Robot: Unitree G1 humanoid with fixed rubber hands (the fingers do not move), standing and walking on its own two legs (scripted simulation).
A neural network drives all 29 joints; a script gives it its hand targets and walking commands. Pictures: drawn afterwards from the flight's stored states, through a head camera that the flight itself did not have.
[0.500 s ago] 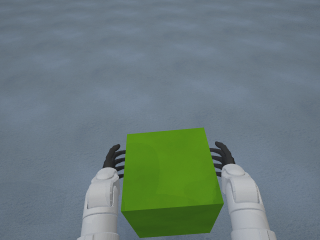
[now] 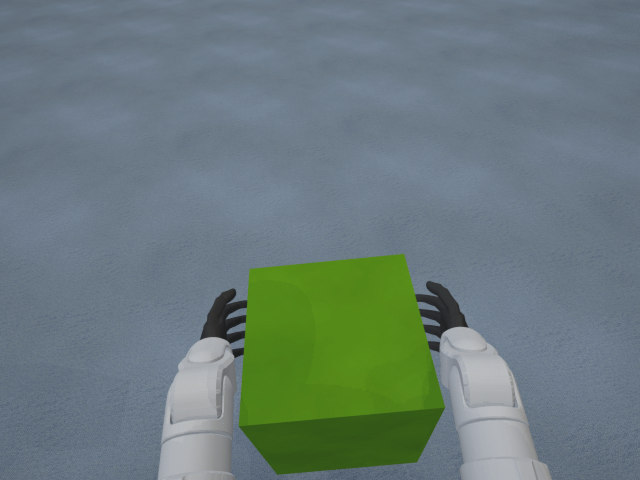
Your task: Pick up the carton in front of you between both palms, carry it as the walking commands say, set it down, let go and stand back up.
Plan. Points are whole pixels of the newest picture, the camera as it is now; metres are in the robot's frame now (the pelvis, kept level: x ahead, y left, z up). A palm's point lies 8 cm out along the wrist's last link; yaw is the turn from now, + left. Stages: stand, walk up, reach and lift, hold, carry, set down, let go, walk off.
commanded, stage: hold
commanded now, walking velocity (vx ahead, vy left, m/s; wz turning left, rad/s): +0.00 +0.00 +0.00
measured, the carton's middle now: (337, 370) +0.30 +0.01 -0.05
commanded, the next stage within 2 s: set down in 0.30 s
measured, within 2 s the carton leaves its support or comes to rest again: neither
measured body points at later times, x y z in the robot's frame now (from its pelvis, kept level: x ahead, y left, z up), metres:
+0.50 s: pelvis -0.03 +0.05 +0.00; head -0.07 +0.06 +0.44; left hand +0.31 +0.15 +0.03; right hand +0.27 -0.15 +0.03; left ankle +0.04 +0.15 -0.74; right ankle +0.00 -0.07 -0.74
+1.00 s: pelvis -0.05 +0.05 -0.08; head +0.16 +0.03 +0.31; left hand +0.33 +0.17 -0.17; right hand +0.34 -0.14 -0.18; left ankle +0.04 +0.15 -0.74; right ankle +0.00 -0.07 -0.74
